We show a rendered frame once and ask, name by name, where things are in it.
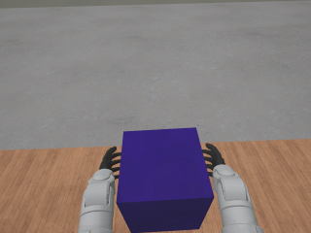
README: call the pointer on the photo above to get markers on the robot left hand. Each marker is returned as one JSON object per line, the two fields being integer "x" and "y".
{"x": 107, "y": 162}

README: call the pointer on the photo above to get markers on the robot right forearm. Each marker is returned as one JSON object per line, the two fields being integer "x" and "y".
{"x": 235, "y": 204}

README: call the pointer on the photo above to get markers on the robot right hand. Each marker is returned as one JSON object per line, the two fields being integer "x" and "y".
{"x": 216, "y": 158}

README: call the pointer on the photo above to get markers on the carton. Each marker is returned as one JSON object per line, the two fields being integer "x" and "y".
{"x": 164, "y": 183}

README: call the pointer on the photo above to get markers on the robot left forearm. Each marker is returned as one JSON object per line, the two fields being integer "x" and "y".
{"x": 98, "y": 202}

